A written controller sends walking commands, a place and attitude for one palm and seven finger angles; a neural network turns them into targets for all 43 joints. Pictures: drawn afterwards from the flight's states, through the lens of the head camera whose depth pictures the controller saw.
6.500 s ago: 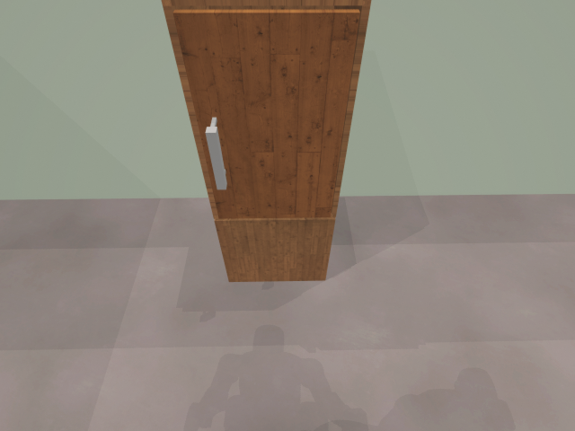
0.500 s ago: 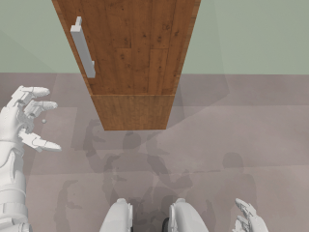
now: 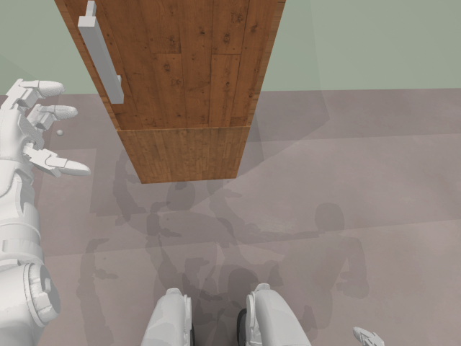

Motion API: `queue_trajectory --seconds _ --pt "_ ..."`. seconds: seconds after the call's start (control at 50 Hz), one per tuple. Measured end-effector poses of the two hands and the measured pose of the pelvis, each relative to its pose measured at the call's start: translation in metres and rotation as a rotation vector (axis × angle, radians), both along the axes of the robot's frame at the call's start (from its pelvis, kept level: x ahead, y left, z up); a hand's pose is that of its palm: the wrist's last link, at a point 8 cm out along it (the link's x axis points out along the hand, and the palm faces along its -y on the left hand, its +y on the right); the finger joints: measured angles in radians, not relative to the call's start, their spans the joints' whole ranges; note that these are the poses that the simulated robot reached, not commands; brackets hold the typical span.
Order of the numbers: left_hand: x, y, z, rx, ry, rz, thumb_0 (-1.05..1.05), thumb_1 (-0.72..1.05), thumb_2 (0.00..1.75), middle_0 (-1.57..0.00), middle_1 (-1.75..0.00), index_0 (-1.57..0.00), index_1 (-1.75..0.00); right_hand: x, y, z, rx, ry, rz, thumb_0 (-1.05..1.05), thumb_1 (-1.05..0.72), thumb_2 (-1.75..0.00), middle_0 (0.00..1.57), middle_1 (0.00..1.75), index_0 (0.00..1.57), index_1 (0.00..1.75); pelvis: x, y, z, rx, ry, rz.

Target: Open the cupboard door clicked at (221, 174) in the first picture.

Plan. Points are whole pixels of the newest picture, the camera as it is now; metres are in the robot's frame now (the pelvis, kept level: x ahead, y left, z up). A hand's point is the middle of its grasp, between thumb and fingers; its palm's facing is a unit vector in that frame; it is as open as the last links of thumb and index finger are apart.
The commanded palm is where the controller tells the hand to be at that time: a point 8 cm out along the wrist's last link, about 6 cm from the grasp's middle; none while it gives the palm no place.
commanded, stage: move the hooked fingers beside the handle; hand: left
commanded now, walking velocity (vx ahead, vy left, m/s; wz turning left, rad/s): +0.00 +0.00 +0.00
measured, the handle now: (105, 57) +0.61 +0.23 +0.04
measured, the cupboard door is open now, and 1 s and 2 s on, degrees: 0 0 0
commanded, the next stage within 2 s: slide the fingers in behind the handle in 1.44 s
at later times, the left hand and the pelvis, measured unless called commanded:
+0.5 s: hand (72, 92) +0.53 +0.27 +0.04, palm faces +0.07 -1.00 -0.03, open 14.0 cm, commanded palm +0.53 +0.30 +0.04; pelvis -0.01 +0.00 -0.02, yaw -1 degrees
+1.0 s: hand (67, 83) +0.56 +0.29 +0.03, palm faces +0.09 -1.00 -0.02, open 14.0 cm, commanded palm +0.55 +0.29 +0.03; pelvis +0.00 +0.01 -0.02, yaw -3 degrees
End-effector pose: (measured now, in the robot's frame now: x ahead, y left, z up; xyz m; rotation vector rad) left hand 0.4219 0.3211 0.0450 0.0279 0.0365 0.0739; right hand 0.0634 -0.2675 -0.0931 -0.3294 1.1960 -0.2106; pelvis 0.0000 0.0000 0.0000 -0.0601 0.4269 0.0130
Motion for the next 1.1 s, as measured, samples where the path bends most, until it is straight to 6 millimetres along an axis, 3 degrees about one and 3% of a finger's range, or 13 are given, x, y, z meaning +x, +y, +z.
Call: queue_trajectory --seconds 0.4,0.7,0.88,1.1 --pt "0.071 0.005 -0.003 -0.003 -0.010 -0.004 -0.01 -0.50 0.30 -0.30 -1.20 -0.30 -1.20 -0.052 -0.005 -0.009 -0.050 0.195 -0.055 0.00 -0.91 -0.90 0.20 0.30 0.21 0.30 -0.005 0.001 -0.019 -0.029 0.081 0.000" --pt "0.123 0.004 -0.003 0.004 0.004 0.009 -0.01 -0.50 0.30 -0.30 -1.20 -0.30 -1.20 -0.091 0.009 -0.010 -0.042 0.318 -0.115 0.00 -0.91 -0.90 0.20 0.30 0.21 0.30 -0.005 0.003 -0.029 -0.050 0.143 -0.010" --pt "0.118 0.012 -0.014 0.003 0.030 0.006 -0.01 -0.50 0.30 -0.30 -1.20 -0.30 -1.20 -0.099 0.022 -0.007 -0.003 0.366 -0.139 0.00 -0.91 -0.90 0.20 0.30 0.21 0.30 -0.001 0.006 -0.025 -0.051 0.150 -0.021" --pt "0.109 0.016 -0.007 -0.009 0.024 0.005 -0.01 -0.50 0.30 -0.30 -1.20 -0.30 -1.20 -0.076 0.018 0.002 -0.024 0.322 -0.102 0.00 -0.91 -0.90 0.20 0.30 0.21 0.30 0.004 0.008 -0.016 -0.059 0.128 -0.002"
